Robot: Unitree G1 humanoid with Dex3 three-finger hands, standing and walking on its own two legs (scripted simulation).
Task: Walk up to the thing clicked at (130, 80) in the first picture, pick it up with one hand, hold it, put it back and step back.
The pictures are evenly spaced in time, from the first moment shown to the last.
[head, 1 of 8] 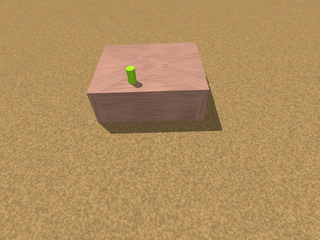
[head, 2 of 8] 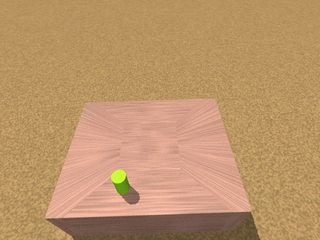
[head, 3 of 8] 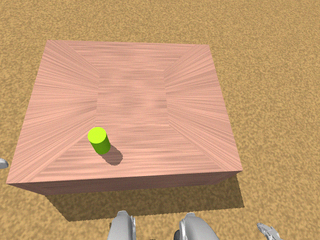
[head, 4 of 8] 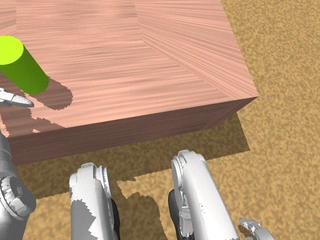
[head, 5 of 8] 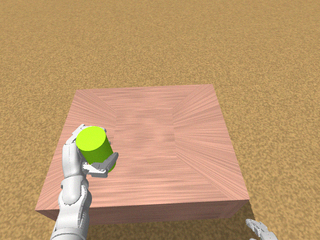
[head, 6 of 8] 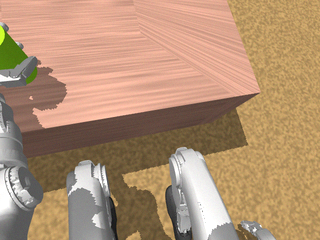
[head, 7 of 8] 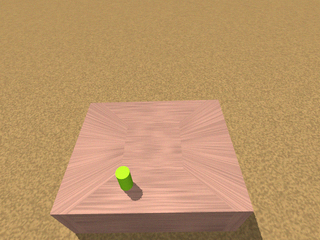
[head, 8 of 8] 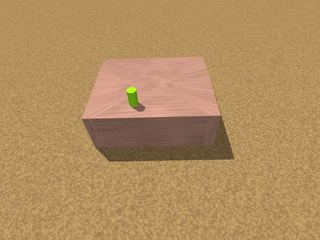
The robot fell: no
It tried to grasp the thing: yes
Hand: left
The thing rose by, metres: 0.41
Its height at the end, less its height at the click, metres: +0.00
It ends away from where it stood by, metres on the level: 0.01
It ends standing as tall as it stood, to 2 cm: yes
